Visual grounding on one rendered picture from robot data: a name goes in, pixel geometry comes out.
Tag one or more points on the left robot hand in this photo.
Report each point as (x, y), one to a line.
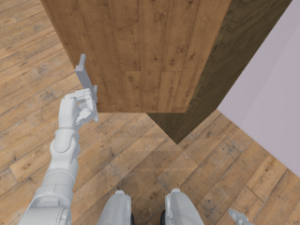
(69, 109)

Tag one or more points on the robot left shin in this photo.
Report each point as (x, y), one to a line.
(127, 222)

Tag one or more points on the robot left upper arm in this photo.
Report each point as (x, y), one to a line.
(49, 215)

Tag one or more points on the right robot thigh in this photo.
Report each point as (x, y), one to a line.
(179, 207)

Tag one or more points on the handle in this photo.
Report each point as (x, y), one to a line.
(84, 78)

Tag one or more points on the left robot forearm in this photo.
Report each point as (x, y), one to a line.
(58, 182)

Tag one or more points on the cupboard door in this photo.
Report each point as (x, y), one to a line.
(145, 56)

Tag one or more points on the right robot hand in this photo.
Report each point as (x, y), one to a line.
(239, 218)

